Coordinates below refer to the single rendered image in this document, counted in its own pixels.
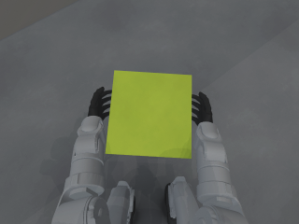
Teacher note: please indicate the left robot upper arm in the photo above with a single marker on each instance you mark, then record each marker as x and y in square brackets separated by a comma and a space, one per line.
[88, 210]

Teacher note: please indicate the carton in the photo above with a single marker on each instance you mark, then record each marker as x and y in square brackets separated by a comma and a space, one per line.
[150, 115]

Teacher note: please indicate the robot left hand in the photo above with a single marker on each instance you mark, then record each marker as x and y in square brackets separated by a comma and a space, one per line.
[96, 107]

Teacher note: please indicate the left robot forearm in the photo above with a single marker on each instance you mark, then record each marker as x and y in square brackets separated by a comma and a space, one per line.
[86, 172]

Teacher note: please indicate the right robot upper arm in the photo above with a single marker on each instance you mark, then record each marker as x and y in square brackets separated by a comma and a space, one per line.
[212, 214]

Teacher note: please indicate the right robot shin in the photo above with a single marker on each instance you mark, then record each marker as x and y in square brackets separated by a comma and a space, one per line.
[177, 179]

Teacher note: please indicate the right robot forearm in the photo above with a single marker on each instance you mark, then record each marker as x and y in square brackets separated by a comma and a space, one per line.
[214, 181]

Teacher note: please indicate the robot right hand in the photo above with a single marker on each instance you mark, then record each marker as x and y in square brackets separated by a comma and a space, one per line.
[204, 114]

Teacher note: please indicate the robot right thigh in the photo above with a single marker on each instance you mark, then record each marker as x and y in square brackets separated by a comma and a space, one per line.
[181, 198]

